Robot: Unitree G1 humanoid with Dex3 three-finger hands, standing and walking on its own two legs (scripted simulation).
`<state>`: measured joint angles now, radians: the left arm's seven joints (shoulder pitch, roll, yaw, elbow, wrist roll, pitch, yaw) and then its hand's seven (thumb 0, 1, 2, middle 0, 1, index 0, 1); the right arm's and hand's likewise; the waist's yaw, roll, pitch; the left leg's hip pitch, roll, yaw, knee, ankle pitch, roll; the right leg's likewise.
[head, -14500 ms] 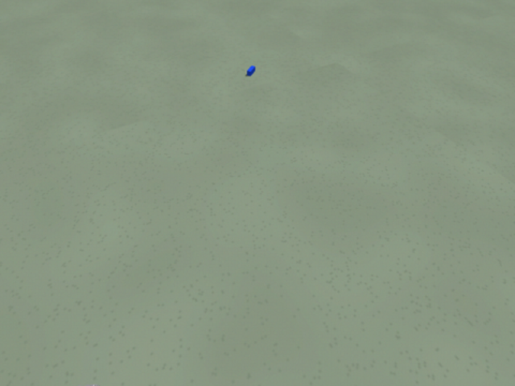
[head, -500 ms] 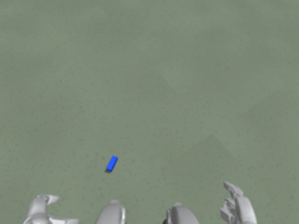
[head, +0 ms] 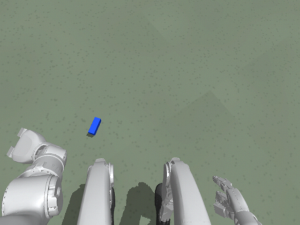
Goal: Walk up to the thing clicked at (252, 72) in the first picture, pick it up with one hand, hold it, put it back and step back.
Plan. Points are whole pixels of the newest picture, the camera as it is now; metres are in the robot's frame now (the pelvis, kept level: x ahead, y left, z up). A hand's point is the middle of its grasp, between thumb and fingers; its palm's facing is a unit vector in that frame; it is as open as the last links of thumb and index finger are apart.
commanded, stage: rise first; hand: left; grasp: from above
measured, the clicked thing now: (94, 126) +0.50 +0.22 -0.53
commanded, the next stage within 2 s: none
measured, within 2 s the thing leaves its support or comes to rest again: neither
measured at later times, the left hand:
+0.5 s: hand (72, 129) +0.42 +0.26 -0.30, palm faces -0.04 -0.48 -0.88, open 13.2 cm
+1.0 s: hand (76, 125) +0.45 +0.27 -0.36, palm faces -0.05 -0.46 -0.89, open 13.4 cm
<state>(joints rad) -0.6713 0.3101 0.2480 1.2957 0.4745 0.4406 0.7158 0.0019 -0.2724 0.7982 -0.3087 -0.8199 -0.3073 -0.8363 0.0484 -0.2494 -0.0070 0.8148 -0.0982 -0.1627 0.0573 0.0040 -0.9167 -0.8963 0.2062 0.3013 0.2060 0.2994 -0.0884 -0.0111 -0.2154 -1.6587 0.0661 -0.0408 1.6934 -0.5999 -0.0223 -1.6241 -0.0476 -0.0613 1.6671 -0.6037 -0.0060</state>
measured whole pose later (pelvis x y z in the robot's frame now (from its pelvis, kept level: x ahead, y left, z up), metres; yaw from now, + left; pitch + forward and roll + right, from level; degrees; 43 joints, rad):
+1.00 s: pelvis -0.02 +0.00 -0.20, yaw -6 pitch +35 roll -6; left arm -1.27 0.75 0.53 1.72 0.60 0.48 0.75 0.00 -0.42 0.94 -0.16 -0.99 -0.16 -1.00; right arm 0.13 -0.34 0.04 0.87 -0.15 -0.22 0.36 0.00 -0.92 -0.90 0.20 0.30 0.20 0.30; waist -0.28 0.02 0.03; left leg -2.30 0.09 -0.13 2.35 -0.67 -0.02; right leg -2.26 -0.01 -0.08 2.27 -0.63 0.00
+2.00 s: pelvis -0.03 +0.01 -0.21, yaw -9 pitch +32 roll -10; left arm -1.33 0.85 0.49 1.72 0.53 0.51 0.81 0.00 -0.49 0.97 -0.12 -1.00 -0.12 -1.02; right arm 0.12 -0.37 0.14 0.81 -0.16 -0.19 0.47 0.00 -0.94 -0.90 0.20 0.30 0.20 0.30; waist -0.34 -0.02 0.14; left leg -2.31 0.08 -0.20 2.41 -0.68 -0.01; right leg -2.23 -0.01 -0.13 2.29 -0.63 0.01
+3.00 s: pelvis -0.03 +0.01 -0.22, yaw -10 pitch +30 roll -11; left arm -1.31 0.88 0.47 1.72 0.50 0.50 0.84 0.00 -0.38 0.88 -0.25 -0.85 -0.23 -0.88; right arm 0.10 -0.37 0.19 0.80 -0.17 -0.21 0.50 0.00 -0.94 -0.90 0.20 0.30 0.20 0.30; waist -0.36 -0.05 0.18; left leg -2.30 0.07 -0.22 2.44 -0.68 -0.02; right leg -2.21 0.00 -0.15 2.30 -0.62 0.01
